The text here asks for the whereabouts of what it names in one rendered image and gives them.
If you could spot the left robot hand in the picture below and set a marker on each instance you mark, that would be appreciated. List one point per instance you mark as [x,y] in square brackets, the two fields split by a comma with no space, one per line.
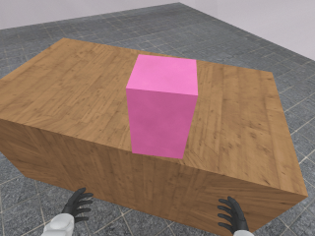
[74,202]

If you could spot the pedestal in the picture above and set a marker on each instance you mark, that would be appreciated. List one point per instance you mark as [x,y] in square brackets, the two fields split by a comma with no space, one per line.
[64,121]

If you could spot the left robot forearm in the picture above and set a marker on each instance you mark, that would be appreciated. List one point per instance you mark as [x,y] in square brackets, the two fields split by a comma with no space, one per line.
[61,225]

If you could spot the carton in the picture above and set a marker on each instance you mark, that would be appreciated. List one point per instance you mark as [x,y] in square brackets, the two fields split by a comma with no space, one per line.
[161,94]

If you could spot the right robot hand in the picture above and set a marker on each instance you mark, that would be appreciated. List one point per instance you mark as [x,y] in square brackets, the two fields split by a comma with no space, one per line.
[237,219]

